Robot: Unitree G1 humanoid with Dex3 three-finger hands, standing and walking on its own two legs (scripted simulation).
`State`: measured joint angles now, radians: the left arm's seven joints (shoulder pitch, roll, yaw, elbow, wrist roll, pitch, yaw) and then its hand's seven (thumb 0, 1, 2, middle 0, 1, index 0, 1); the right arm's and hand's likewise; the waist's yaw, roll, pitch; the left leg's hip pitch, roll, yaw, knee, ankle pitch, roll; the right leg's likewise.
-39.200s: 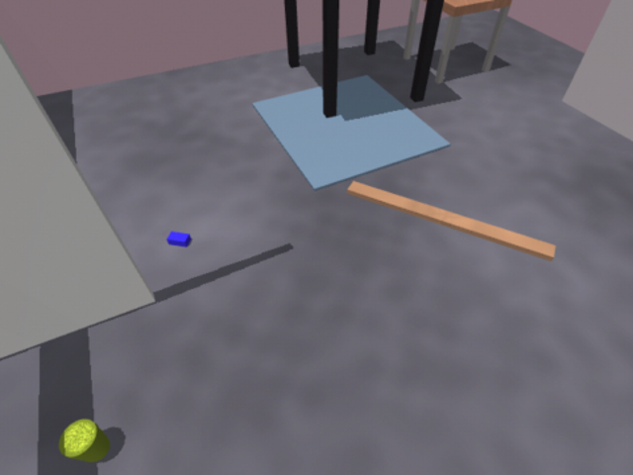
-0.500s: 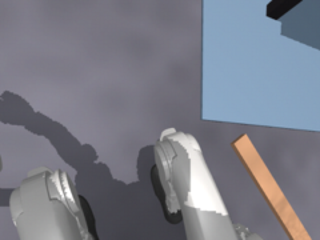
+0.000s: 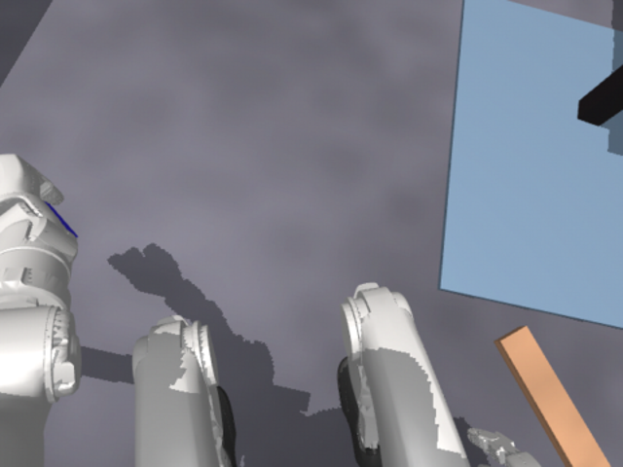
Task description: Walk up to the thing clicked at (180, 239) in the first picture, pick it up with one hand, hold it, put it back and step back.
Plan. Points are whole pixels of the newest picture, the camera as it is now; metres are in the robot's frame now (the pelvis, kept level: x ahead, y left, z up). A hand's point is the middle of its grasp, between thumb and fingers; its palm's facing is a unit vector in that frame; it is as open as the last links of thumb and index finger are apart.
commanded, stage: lift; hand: left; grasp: from above
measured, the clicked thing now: (39, 222) +0.48 +0.33 -0.15
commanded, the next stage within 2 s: hold in 1.10 s
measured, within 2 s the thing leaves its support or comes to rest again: neither
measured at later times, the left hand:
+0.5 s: hand out of the picture +0.39 +0.28 +0.10, palm faces -0.33 -0.29 -0.90, open 6.9 cm
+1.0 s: hand out of the picture +0.39 +0.25 +0.24, palm faces -0.34 -0.31 -0.89, open 7.0 cm
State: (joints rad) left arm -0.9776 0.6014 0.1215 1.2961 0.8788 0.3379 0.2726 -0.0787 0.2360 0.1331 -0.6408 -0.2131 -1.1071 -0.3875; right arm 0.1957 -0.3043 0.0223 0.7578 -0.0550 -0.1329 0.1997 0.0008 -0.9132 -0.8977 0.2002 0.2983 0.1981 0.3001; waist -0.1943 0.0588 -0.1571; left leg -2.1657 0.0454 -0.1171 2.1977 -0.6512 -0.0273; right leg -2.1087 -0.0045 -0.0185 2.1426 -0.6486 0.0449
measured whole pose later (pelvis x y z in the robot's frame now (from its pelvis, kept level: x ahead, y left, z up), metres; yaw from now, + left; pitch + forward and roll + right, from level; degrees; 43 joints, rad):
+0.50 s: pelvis +0.02 -0.01 +0.19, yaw +3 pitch +27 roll -3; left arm -0.58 0.39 -0.08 0.89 0.78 0.50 0.19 -0.09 0.20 0.21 -0.65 -0.20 -1.13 -0.42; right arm 0.15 -0.25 0.02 0.78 0.04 -0.10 -0.02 0.00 -0.91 -0.90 0.20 0.30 0.20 0.30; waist -0.09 0.06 -0.20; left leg -1.49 0.07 -0.06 1.59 -0.57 -0.03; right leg -1.46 -0.02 -0.02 1.56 -0.57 0.02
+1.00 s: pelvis +0.07 +0.00 +0.32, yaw +5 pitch +15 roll -1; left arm -0.50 0.27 -0.15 0.96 0.74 0.51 0.26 -0.09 0.22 0.20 -0.64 -0.19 -1.11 -0.40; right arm 0.25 -0.24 0.01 0.84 0.06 -0.13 -0.08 0.01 -0.89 -0.89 0.20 0.30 0.20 0.30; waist -0.08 0.04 -0.12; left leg -0.81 0.06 -0.01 0.97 -0.43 -0.03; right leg -0.78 -0.02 -0.02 0.95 -0.43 0.02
